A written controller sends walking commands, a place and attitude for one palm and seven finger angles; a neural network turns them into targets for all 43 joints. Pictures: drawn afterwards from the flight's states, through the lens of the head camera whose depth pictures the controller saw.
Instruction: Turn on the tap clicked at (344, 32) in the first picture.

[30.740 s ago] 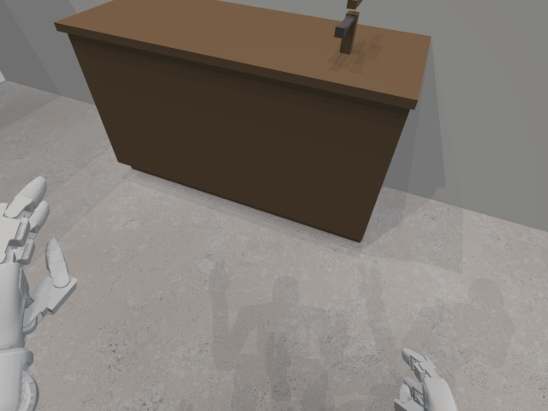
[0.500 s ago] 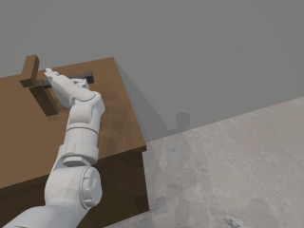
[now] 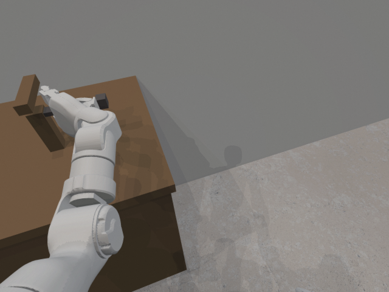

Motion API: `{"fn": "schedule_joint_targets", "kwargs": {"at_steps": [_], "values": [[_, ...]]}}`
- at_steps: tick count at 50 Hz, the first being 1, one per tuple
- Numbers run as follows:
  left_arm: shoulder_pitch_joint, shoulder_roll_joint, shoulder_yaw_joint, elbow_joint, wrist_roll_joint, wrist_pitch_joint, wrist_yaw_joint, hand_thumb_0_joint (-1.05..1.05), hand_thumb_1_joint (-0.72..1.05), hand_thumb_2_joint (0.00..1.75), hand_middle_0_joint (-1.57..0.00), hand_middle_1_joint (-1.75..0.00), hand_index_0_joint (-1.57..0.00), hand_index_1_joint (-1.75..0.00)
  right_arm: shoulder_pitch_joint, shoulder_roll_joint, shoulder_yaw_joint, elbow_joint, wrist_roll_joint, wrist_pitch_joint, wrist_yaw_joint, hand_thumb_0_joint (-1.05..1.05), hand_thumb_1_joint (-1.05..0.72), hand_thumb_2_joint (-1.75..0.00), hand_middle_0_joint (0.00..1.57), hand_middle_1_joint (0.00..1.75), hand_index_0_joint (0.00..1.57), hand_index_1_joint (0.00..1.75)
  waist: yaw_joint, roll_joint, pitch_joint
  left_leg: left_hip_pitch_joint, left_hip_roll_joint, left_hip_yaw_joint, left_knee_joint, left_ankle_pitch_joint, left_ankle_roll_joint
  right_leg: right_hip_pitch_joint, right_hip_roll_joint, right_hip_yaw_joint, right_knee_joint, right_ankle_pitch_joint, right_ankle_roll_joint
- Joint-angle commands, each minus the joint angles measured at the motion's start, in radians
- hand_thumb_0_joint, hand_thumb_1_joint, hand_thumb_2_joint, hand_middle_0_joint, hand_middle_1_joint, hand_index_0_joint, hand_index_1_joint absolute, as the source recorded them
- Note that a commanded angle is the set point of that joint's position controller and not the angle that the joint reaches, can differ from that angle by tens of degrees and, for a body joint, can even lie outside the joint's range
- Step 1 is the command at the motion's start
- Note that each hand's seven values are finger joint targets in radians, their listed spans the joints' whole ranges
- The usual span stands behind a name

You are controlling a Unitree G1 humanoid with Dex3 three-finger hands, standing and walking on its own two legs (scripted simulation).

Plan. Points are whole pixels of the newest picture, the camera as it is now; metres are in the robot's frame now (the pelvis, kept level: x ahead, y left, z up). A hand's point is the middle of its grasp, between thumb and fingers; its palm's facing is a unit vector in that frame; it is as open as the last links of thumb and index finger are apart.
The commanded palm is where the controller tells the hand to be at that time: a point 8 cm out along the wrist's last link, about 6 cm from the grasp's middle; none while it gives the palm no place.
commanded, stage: lift the hand up off the lever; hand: left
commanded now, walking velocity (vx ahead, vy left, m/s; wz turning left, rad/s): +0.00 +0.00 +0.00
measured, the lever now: (102, 101) +0.54 +0.24 +0.14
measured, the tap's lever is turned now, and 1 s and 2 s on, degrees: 86 86 86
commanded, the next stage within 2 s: draw the hand back beside the body in 0.70 s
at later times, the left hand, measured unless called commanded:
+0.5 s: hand (86, 98) +0.43 +0.22 +0.22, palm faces +0.78 -0.62 +0.01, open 7.8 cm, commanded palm +0.38 +0.23 +0.22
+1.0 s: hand (101, 105) +0.40 +0.18 +0.22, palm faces +0.41 -0.91 -0.02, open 7.8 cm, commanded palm +0.35 +0.24 +0.22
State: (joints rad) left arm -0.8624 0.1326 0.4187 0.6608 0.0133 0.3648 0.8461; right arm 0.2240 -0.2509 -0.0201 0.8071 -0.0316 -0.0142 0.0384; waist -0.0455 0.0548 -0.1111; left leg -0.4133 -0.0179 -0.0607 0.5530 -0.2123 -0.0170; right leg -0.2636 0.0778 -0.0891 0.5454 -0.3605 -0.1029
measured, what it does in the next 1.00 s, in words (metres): stands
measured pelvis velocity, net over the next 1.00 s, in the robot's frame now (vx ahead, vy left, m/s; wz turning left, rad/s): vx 0.01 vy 0.01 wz -0.05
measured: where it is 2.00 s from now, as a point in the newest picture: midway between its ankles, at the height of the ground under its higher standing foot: outside the picture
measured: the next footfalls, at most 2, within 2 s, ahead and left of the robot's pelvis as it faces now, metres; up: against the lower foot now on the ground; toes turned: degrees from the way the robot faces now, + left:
none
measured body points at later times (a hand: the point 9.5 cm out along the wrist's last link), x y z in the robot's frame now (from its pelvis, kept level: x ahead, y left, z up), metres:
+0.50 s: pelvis +0.02 +0.00 +0.01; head -0.01 -0.03 +0.45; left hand +0.39 +0.25 +0.22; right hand +0.17 -0.24 -0.11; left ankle +0.04 +0.14 -0.73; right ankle -0.05 -0.04 -0.73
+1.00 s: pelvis +0.01 +0.01 +0.01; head -0.04 -0.02 +0.46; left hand +0.37 +0.22 +0.23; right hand +0.15 -0.24 -0.10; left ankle +0.04 +0.14 -0.73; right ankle -0.05 -0.04 -0.73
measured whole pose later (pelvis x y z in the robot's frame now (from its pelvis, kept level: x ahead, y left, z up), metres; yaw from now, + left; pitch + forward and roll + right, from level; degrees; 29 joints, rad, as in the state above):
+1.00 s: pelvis +0.01 +0.01 +0.01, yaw -3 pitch -2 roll +1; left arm -0.49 0.17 0.25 0.19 -0.10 0.43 0.36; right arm 0.19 -0.24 0.01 0.70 0.04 0.08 -0.05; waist -0.01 0.04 -0.08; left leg -0.21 -0.02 0.00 0.43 -0.19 0.00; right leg -0.08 0.06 -0.03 0.45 -0.33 -0.09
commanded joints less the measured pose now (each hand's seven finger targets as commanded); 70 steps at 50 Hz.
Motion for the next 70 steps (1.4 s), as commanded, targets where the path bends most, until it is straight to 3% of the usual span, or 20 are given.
{"fn": "schedule_joint_targets", "kwargs": {"at_steps": [1, 4, 8, 12, 17, 23, 28, 40, 41, 43, 46, 50, 51, 53, 58, 61, 63, 64, 67, 70], "values": [[-0.511, 0.265, -0.032, -0.215, 0.038, -0.042, -0.018, 0.00, 0.90, 0.90, -0.15, -0.15, -0.15, -0.15, -0.098, -0.115, -0.028, -0.136, 0.010, -0.044, -0.022, 0.00, -0.90, -0.90, 0.20, 0.30, 0.20, 0.30, 0.010, -0.123, -0.254, 0.123, -0.001, 0.037, -0.010, 0.154, 0.056, 0.086, -0.128, 0.083, -0.111, 0.482, 0.136], [-0.510, 0.231, -0.068, -0.257, 0.033, -0.034, -0.033, 0.00, 0.90, 0.90, -0.15, -0.15, -0.15, -0.15, -0.100, -0.112, -0.031, -0.138, 0.014, -0.049, -0.023, 0.00, -0.90, -0.90, 0.20, 0.30, 0.20, 0.30, 0.008, -0.072, -0.270, 0.163, -0.004, 0.040, -0.013, 0.177, 0.056, 0.080, -0.120, 0.075, -0.110, 0.486, 0.127], [-0.480, 0.260, -0.043, -0.253, 0.017, -0.021, -0.049, 0.00, 0.90, 0.90, -0.15, -0.15, -0.15, -0.15, -0.097, -0.119, -0.031, -0.137, 0.017, -0.050, -0.029, 0.00, -0.90, -0.90, 0.20, 0.30, 0.20, 0.30, 0.009, -0.094, -0.251, 0.155, -0.007, 0.038, -0.017, 0.182, 0.056, 0.105, -0.132, 0.084, -0.116, 0.558, 0.140], [-0.442, 0.232, -0.061, -0.387, 0.000, -0.027, -0.059, 0.00, 0.90, 0.90, -0.15, -0.15, -0.15, -0.15, -0.115, -0.111, -0.034, -0.163, 0.023, -0.053, -0.030, 0.00, -0.90, -0.90, 0.20, 0.30, 0.20, 0.30, 0.028, -0.058, -0.336, 0.219, -0.007, 0.047, -0.013, 0.275, 0.053, 0.161, -0.131, 0.075, -0.089, 0.689, 0.136], [-0.364, 0.204, -0.073, -0.394, -0.020, 0.006, -0.072, 0.00, 0.90, 0.90, -0.15, -0.15, -0.15, -0.15, -0.139, -0.112, -0.030, -0.166, 0.030, -0.050, -0.032, 0.00, -0.90, -0.90, 0.20, 0.30, 0.20, 0.30, 0.029, -0.117, -0.262, 0.227, -0.004, 0.047, -0.028, 0.280, 0.053, 0.153, -0.129, 0.061, -0.104, 0.692, 0.139], [-0.358, 0.222, -0.060, -0.463, -0.032, 0.024, -0.078, 0.00, 0.90, 0.90, -0.15, -0.15, -0.15, -0.15, -0.188, -0.103, -0.028, -0.162, 0.037, -0.044, -0.036, 0.00, -0.90, -0.90, 0.20, 0.30, 0.20, 0.30, 0.048, -0.088, -0.239, 0.264, -0.002, 0.045, -0.049, 0.303, 0.049, 0.156, -0.121, 0.048, -0.113, 0.649, 0.126], [-0.403, 0.171, -0.102, -0.420, -0.024, 0.044, -0.075, 0.00, 0.90, 0.90, -0.15, -0.15, -0.15, -0.15, -0.207, -0.097, -0.018, -0.151, 0.037, -0.047, -0.032, 0.00, -0.90, -0.90, 0.20, 0.30, 0.20, 0.30, 0.040, -0.102, -0.212, 0.269, -0.001, 0.043, -0.056, 0.282, 0.048, 0.119, -0.117, 0.046, -0.127, 0.581, 0.120], [-0.449, 0.130, -0.123, -0.393, -0.024, 0.031, -0.055, 0.00, 0.90, 0.90, -0.15, -0.15, -0.15, -0.15, -0.207, -0.085, -0.018, -0.156, 0.034, -0.046, -0.023, 0.00, -0.90, -0.90, 0.20, 0.30, 0.20, 0.30, 0.045, -0.087, -0.277, 0.293, -0.002, 0.036, -0.053, 0.310, 0.041, 0.117, -0.105, 0.042, -0.111, 0.542, 0.107], [-0.328, 0.113, -0.275, -0.507, 0.031, 0.022, -0.224, 0.00, 0.90, 0.90, -0.15, -0.15, -0.15, -0.15, -0.154, -0.124, -0.027, -0.170, 0.032, -0.012, -0.044, 0.00, -0.90, -0.90, 0.20, 0.30, 0.20, 0.30, 0.000, -0.158, -0.286, 0.324, -0.007, 0.052, -0.057, 0.328, 0.051, 0.145, -0.094, 0.077, -0.078, 0.644, 0.104], [-0.233, 0.221, -0.177, -0.578, -0.002, 0.010, -0.349, 0.00, 0.90, 0.90, -0.15, -0.16, -0.15, -0.16, -0.148, -0.123, -0.032, -0.218, 0.048, 0.018, -0.073, 0.00, -0.90, -0.90, 0.20, 0.30, 0.20, 0.30, 0.042, -0.122, -0.325, 0.342, -0.014, 0.060, -0.072, 0.368, 0.063, 0.235, -0.100, 0.084, -0.082, 0.755, 0.105], [-0.001, 0.249, -0.163, -0.637, -0.059, 0.001, -0.506, 0.00, 0.90, 0.90, -0.16, -0.17, -0.16, -0.17, -0.178, -0.106, -0.009, -0.270, 0.068, 0.047, -0.103, 0.00, -0.90, -0.90, 0.20, 0.30, 0.20, 0.30, 0.065, -0.183, -0.247, 0.324, -0.009, 0.067, -0.098, 0.319, 0.064, 0.270, -0.101, 0.101, -0.109, 0.800, 0.126], [0.179, 0.278, -0.059, -0.761, -0.153, 0.057, -0.507, 0.00, 0.90, 0.90, -0.16, -0.18, -0.16, -0.18, -0.272, -0.091, 0.018, -0.313, 0.096, 0.056, -0.119, 0.00, -0.90, -0.90, 0.20, 0.30, 0.20, 0.30, 0.121, -0.136, -0.135, 0.311, 0.000, 0.062, -0.145, 0.254, 0.055, 0.263, -0.092, 0.098, -0.175, 0.619, 0.113], [0.329, 0.411, -0.099, -0.728, -0.136, -0.071, -0.604, 0.00, 0.90, 0.90, -0.16, -0.18, -0.16, -0.18, -0.196, -0.112, -0.005, -0.296, 0.063, 0.053, -0.095, 0.00, -0.90, -0.90, 0.20, 0.30, 0.20, 0.30, 0.066, -0.121, 0.022, 0.282, 0.025, 0.063, -0.138, 0.171, 0.056, 0.173, -0.103, 0.113, -0.187, 0.592, 0.130], [0.381, 0.471, -0.053, -0.775, -0.140, -0.193, -0.663, 0.00, 0.90, 0.90, -0.16, -0.19, -0.16, -0.19, -0.200, -0.109, -0.003, -0.319, 0.068, 0.041, -0.080, 0.00, -0.90, -0.90, 0.20, 0.30, 0.20, 0.30, 0.091, -0.042, 0.034, 0.256, 0.016, 0.058, -0.148, 0.123, 0.061, 0.175, -0.103, 0.126, -0.206, 0.484, 0.110], [0.216, 0.459, -0.146, -1.079, -0.121, -0.415, -0.702, 0.00, 0.90, 0.90, -0.17, -0.20, -0.17, -0.20, -0.203, -0.105, -0.010, -0.332, 0.066, -0.049, -0.077, 0.00, -0.90, -0.90, 0.20, 0.30, 0.20, 0.30, 0.049, 0.093, -0.058, 0.444, 0.022, 0.037, -0.143, 0.118, 0.062, 0.078, -0.072, 0.118, -0.239, 0.303, 0.080], [0.274, 0.371, -0.223, -1.035, -0.115, -0.464, -0.704, 0.00, 0.90, 0.90, -0.17, -0.21, -0.17, -0.21, -0.189, -0.107, -0.013, -0.314, 0.066, -0.094, -0.078, 0.00, -0.90, -0.90, 0.20, 0.30, 0.20, 0.30, 0.041, 0.063, -0.084, 0.504, 0.024, 0.025, -0.150, 0.105, 0.063, 0.052, -0.058, 0.109, -0.243, 0.264, 0.079], [0.354, 0.302, -0.277, -0.959, -0.112, -0.472, -0.711, 0.00, 0.90, 0.90, -0.17, -0.22, -0.17, -0.22, -0.179, -0.106, -0.013, -0.299, 0.070, -0.102, -0.078, 0.00, -0.90, -0.90, 0.20, 0.30, 0.20, 0.30, 0.036, 0.041, -0.037, 0.494, 0.026, 0.020, -0.164, 0.067, 0.064, 0.039, -0.057, 0.106, -0.253, 0.223, 0.078], [0.416, 0.281, -0.289, -0.893, -0.115, -0.469, -0.714, 0.00, 0.90, 0.90, -0.17, -0.22, -0.17, -0.22, -0.178, -0.105, -0.011, -0.294, 0.071, -0.099, -0.080, 0.00, -0.90, -0.90, 0.20, 0.30, 0.20, 0.30, 0.038, -0.026, 0.011, 0.461, 0.027, 0.018, -0.172, 0.030, 0.068, 0.031, -0.056, 0.106, -0.260, 0.193, 0.081], [0.540, 0.305, -0.252, -0.820, -0.124, -0.468, -0.731, 0.00, 0.90, 0.90, -0.18, -0.23, -0.18, -0.23, -0.193, -0.113, -0.010, -0.299, 0.077, -0.075, -0.085, 0.00, -0.90, -0.90, 0.20, 0.30, 0.20, 0.30, 0.054, -0.160, 0.064, 0.377, 0.017, 0.032, -0.183, -0.011, 0.079, 0.057, -0.069, 0.117, -0.284, 0.156, 0.092], [0.595, 0.383, -0.163, -0.844, -0.131, -0.479, -0.741, 0.00, 0.90, 0.90, -0.18, -0.24, -0.18, -0.24, -0.206, -0.105, -0.003, -0.310, 0.077, -0.052, -0.086, 0.00, -0.90, -0.90, 0.20, 0.30, 0.20, 0.30, 0.074, -0.116, 0.053, 0.355, 0.015, 0.037, -0.189, -0.004, 0.075, 0.096, -0.078, 0.124, -0.289, 0.160, 0.090]]}}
